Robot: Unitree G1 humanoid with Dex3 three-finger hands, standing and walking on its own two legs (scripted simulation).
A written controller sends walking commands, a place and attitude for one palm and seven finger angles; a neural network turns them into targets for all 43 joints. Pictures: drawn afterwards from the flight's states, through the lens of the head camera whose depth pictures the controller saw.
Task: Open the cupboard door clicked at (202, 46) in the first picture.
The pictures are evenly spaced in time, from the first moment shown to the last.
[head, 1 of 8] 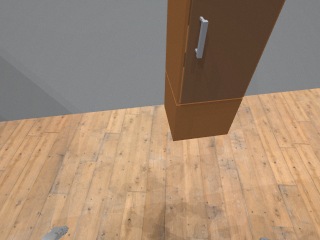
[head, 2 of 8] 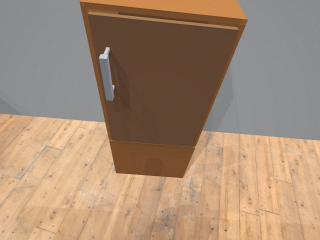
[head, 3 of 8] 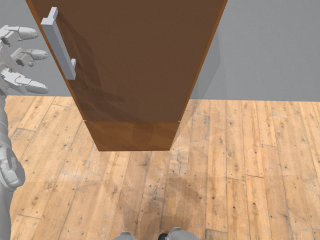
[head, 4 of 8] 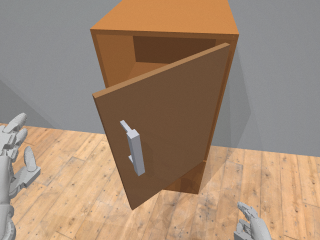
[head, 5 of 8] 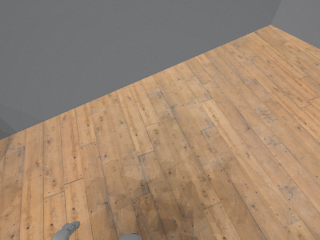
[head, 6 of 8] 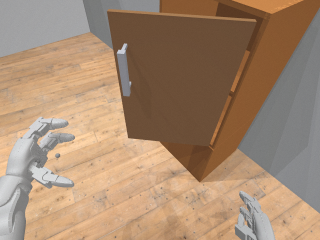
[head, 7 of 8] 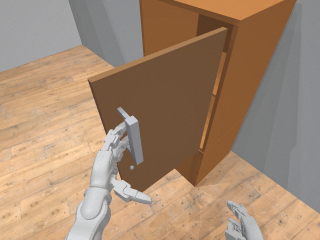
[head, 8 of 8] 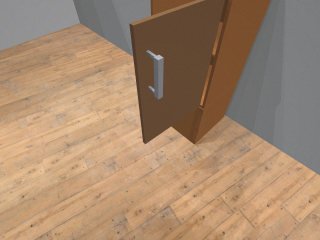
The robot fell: no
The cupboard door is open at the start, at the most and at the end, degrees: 0 86 86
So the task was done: yes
